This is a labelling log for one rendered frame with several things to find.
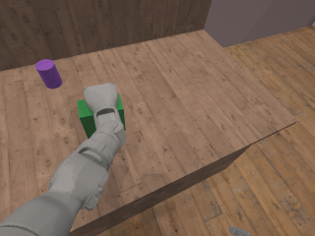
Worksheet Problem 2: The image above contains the robot left forearm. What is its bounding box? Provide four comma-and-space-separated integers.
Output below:
48, 105, 127, 190

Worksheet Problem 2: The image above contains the table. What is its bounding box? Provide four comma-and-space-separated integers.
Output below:
0, 0, 298, 236

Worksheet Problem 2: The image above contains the robot left hand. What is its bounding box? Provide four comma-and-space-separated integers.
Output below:
83, 82, 118, 113

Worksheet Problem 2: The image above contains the robot left upper arm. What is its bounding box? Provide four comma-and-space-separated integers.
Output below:
0, 153, 109, 236

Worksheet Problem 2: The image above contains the sponge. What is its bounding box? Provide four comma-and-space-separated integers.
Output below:
77, 93, 126, 139

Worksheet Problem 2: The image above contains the robot right hand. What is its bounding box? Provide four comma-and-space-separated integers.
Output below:
228, 226, 251, 236

